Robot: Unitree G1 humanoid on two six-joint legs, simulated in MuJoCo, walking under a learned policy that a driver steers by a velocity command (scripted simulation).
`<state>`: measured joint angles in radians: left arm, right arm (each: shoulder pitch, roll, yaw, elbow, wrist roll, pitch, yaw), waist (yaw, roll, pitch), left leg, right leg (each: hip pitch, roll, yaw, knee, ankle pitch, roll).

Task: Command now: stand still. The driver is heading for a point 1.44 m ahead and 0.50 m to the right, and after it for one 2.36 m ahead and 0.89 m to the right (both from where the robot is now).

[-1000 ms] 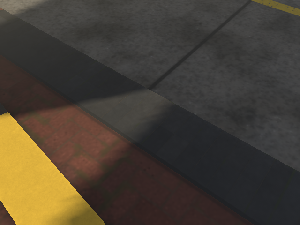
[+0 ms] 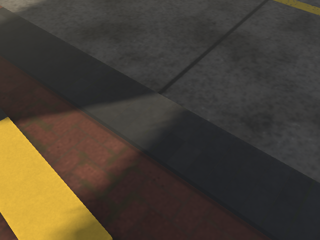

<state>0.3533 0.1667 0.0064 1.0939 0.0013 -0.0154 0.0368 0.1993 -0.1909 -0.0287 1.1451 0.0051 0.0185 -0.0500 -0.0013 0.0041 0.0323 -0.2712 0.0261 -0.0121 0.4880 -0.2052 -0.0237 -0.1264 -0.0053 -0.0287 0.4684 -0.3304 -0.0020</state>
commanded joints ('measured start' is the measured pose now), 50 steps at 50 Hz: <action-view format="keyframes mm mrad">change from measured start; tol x16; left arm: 1 96 85 14 -6 0 -3 2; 20 160 208 66 -27 -32 -17 13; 46 -426 65 35 -330 -31 -62 -94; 50 -246 163 85 -324 -37 -63 -114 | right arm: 1 38 -94 -13 -19 0 -5 -3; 23 -38 -61 -15 -111 33 -97 42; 28 471 -253 -94 22 28 -115 50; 32 209 -105 -28 -58 4 -147 64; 50 244 -221 -45 -123 -9 -90 3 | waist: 1 0 -7 27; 20 48 -198 180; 26 -82 -88 98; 28 -169 312 -38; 32 -35 49 84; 50 83 139 -36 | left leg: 1 103 9 -6 -46 160 36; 15 110 -7 13 -35 64 35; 18 -64 -74 91 106 -333 47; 22 -324 34 29 370 -281 95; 26 168 -69 138 31 -60 92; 29 443 382 -768 -349 -311 336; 30 384 384 -676 -334 -332 313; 34 268 203 -157 -339 56 157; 45 272 224 151 -379 349 155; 50 378 252 228 31 1089 111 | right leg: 1 -142 -24 21 -111 134 -11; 14 -143 -23 21 -110 139 -12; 19 -158 -185 270 -261 -532 -157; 23 -75 -333 408 -295 -337 -222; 26 -244 -170 173 -109 -105 -135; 28 -538 37 -55 526 -44 -19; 30 -726 -22 140 865 -139 -69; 42 -631 -81 33 331 368 -53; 50 -282 71 -125 202 197 -175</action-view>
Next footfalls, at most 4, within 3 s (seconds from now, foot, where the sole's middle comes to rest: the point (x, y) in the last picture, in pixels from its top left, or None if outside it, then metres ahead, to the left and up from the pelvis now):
1.04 right None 0.45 -0.12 -0.77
1.52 left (173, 182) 0.77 -0.03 -0.77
2.00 right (247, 169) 0.84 -0.38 -0.77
2.70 left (216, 112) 1.35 -0.32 -0.92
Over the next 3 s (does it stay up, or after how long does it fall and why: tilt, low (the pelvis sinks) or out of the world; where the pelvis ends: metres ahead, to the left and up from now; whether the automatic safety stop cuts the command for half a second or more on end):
stays up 1.31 -0.40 -0.14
